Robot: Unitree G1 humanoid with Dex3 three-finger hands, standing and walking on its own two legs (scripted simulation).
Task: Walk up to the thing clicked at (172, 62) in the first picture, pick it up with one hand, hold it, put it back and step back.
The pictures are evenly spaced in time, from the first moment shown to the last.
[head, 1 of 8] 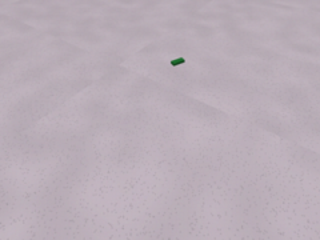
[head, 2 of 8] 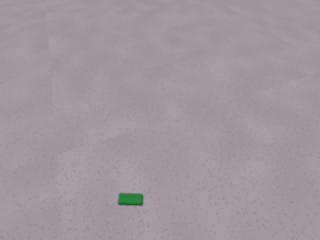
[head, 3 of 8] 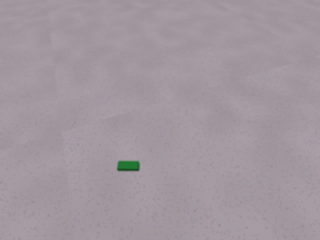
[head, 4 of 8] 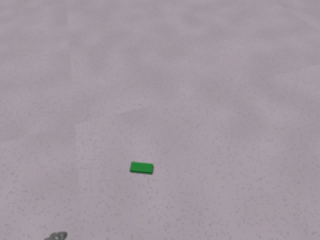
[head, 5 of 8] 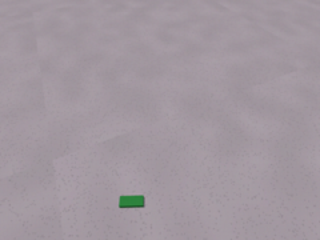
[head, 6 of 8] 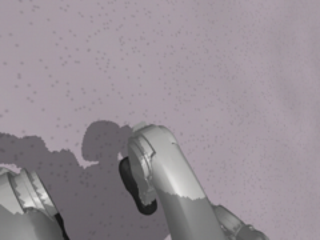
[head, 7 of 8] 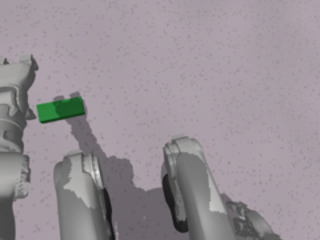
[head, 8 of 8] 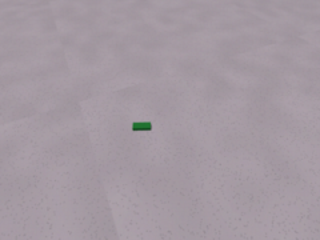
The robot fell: no
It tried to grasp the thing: yes
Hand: left
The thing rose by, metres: 0.69
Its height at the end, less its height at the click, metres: +0.00
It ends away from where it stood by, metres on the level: 0.01
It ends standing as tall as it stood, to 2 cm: yes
